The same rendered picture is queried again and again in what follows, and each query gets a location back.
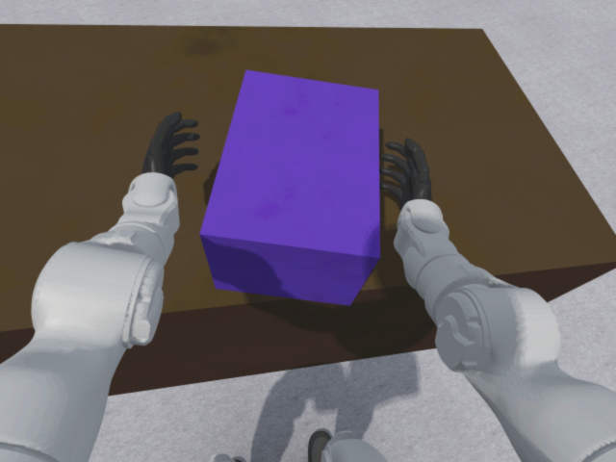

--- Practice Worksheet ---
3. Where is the right robot hand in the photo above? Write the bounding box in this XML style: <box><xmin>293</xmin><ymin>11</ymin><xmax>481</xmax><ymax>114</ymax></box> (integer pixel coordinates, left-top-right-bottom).
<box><xmin>379</xmin><ymin>138</ymin><xmax>432</xmax><ymax>209</ymax></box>

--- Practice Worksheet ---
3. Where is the left robot hand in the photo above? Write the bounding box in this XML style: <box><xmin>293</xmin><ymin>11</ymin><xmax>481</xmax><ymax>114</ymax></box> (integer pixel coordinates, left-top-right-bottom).
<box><xmin>141</xmin><ymin>112</ymin><xmax>200</xmax><ymax>179</ymax></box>

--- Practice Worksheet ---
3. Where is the left robot forearm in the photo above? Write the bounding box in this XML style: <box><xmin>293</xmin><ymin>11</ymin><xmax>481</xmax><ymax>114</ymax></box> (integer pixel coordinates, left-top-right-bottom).
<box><xmin>31</xmin><ymin>172</ymin><xmax>180</xmax><ymax>331</ymax></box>

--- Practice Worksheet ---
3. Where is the pedestal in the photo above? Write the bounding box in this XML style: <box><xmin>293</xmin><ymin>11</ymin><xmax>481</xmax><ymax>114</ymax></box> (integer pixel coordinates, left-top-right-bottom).
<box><xmin>0</xmin><ymin>24</ymin><xmax>616</xmax><ymax>396</ymax></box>

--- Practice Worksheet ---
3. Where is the right robot shin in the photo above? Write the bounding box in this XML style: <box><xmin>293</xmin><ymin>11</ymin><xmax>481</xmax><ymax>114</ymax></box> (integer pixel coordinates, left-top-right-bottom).
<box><xmin>324</xmin><ymin>431</ymin><xmax>354</xmax><ymax>450</ymax></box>

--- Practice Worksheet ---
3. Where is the right robot forearm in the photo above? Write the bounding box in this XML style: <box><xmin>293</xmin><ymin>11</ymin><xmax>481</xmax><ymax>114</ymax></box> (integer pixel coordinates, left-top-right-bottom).
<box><xmin>394</xmin><ymin>199</ymin><xmax>560</xmax><ymax>355</ymax></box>

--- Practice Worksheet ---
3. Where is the right robot thigh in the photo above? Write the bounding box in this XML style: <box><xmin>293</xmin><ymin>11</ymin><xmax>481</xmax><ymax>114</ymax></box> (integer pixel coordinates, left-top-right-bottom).
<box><xmin>321</xmin><ymin>439</ymin><xmax>389</xmax><ymax>462</ymax></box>

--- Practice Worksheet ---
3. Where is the carton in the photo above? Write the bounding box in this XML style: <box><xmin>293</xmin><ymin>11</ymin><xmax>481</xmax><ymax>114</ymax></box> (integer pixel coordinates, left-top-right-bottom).
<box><xmin>199</xmin><ymin>70</ymin><xmax>380</xmax><ymax>306</ymax></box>

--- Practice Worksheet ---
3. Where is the robot left upper arm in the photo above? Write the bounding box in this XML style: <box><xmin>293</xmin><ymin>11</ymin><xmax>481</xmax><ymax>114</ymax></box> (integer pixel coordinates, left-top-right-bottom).
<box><xmin>0</xmin><ymin>242</ymin><xmax>164</xmax><ymax>462</ymax></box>

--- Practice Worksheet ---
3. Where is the robot right upper arm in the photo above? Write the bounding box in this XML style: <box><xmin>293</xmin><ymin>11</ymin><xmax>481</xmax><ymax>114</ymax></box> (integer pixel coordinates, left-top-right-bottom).
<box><xmin>435</xmin><ymin>288</ymin><xmax>616</xmax><ymax>462</ymax></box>

